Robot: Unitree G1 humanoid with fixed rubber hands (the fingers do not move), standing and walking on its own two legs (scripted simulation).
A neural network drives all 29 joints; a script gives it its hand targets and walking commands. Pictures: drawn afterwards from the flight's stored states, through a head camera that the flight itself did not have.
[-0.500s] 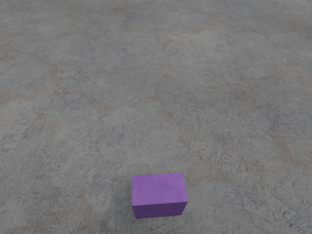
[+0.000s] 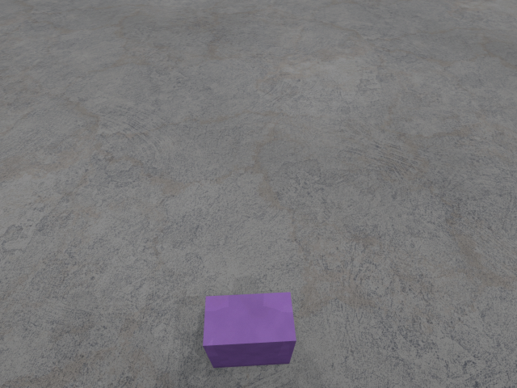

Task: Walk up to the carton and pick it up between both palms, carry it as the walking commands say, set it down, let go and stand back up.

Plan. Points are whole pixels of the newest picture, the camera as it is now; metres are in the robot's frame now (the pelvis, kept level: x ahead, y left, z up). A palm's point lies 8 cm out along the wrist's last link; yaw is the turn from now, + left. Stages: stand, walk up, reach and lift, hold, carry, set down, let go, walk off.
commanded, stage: stand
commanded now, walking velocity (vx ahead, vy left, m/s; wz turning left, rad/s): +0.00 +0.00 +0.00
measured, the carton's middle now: (250, 331) +0.40 +0.04 -0.64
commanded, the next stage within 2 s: reach and lift in 0.60 s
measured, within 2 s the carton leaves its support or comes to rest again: neither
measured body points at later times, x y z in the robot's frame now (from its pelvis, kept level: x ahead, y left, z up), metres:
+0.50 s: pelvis +0.01 +0.01 +0.00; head +0.02 +0.02 +0.45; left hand +0.02 +0.25 -0.16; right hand +0.00 -0.22 -0.16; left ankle +0.01 +0.14 -0.75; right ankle -0.01 -0.10 -0.75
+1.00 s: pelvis +0.00 +0.02 -0.03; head +0.09 +0.02 +0.41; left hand +0.16 +0.25 -0.16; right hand +0.15 -0.20 -0.16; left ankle +0.01 +0.15 -0.75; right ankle -0.01 -0.10 -0.75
